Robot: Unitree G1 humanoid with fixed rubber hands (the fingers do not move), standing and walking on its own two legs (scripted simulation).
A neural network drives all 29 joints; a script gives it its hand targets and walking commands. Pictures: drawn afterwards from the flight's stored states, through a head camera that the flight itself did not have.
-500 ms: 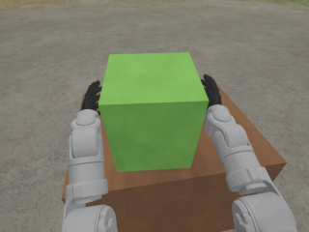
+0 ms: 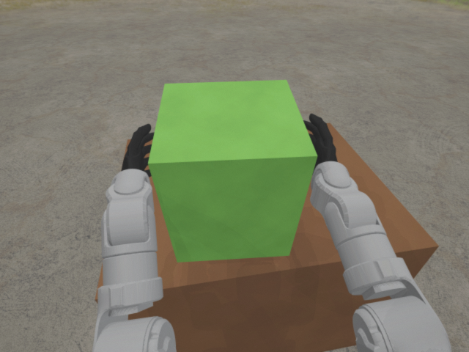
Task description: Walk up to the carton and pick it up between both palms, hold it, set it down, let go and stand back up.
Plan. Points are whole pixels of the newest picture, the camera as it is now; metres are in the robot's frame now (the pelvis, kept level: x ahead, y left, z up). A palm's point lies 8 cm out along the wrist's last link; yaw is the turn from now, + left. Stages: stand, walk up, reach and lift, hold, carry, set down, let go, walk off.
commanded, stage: hold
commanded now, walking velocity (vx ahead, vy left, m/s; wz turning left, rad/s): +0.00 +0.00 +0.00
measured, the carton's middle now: (230, 174) +0.39 +0.01 +0.16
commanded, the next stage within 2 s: set down in 1.48 s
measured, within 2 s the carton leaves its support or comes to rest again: neither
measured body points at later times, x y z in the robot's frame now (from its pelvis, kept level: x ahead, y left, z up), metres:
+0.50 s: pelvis +0.00 +0.00 +0.00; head -0.05 +0.02 +0.45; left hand +0.37 +0.16 +0.19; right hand +0.38 -0.14 +0.20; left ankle +0.04 +0.12 -0.75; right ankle +0.01 -0.11 -0.75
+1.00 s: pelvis +0.00 +0.00 +0.00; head -0.05 +0.02 +0.45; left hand +0.37 +0.16 +0.20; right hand +0.38 -0.14 +0.20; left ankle +0.04 +0.12 -0.75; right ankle +0.01 -0.11 -0.75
